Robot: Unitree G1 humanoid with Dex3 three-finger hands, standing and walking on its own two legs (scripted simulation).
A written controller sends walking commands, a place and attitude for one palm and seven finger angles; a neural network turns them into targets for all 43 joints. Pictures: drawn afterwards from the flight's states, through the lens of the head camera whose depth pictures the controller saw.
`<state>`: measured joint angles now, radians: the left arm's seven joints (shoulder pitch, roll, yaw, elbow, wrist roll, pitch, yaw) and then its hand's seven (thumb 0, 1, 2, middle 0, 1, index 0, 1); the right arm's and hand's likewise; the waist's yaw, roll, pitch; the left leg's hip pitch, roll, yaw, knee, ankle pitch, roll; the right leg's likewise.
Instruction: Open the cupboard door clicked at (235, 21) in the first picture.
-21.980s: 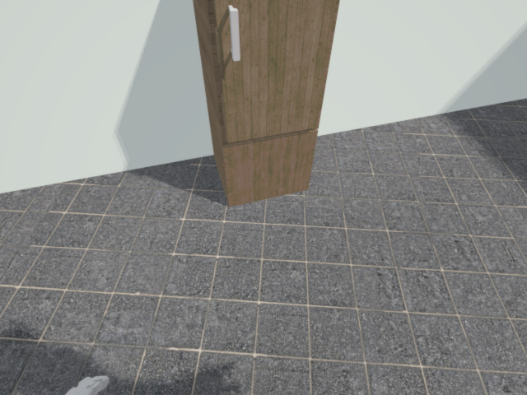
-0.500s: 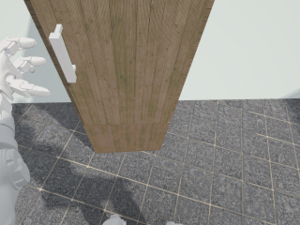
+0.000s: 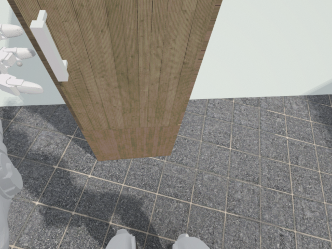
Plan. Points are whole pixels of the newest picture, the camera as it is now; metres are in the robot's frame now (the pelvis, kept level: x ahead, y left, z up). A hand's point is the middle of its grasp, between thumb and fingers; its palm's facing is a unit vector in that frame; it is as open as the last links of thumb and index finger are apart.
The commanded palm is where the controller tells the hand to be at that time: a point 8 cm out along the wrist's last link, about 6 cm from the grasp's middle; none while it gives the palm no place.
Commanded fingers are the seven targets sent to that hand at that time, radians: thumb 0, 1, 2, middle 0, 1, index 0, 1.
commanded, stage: slide the fingers in behind the handle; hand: left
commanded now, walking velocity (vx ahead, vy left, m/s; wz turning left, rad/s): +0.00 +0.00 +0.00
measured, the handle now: (53, 48) +0.54 +0.22 +0.13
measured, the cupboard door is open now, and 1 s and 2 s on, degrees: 0 0 0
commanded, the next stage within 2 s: close the thumb around the handle in 1.62 s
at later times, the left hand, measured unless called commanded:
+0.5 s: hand (34, 66) +0.49 +0.24 +0.13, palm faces +0.03 -1.00 +0.01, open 14.0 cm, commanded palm +0.46 +0.29 +0.13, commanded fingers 0.00 -0.50 0.30 -0.30 -1.20 -0.30 -1.20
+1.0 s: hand (55, 67) +0.49 +0.20 +0.13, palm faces +0.05 -1.00 +0.02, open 14.0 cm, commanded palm +0.46 +0.26 +0.13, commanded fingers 0.00 -0.50 0.30 -0.30 -1.20 -0.30 -1.20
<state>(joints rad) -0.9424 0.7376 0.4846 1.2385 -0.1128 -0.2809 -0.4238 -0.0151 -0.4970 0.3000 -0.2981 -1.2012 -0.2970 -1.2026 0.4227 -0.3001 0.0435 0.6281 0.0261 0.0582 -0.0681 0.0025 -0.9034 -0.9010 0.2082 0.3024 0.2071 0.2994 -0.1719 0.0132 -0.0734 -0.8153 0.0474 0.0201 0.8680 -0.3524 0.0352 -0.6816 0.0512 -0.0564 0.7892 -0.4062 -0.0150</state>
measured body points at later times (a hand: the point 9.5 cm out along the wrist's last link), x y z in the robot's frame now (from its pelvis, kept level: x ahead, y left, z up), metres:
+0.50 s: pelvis +0.01 +0.00 +0.00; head +0.09 +0.02 +0.45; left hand +0.48 +0.30 +0.13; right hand +0.04 -0.27 -0.10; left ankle +0.03 +0.09 -0.70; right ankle -0.02 -0.12 -0.70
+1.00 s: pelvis +0.00 -0.01 +0.00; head +0.08 +0.01 +0.45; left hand +0.48 +0.26 +0.13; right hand +0.02 -0.28 -0.11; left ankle +0.03 +0.09 -0.70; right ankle -0.02 -0.12 -0.70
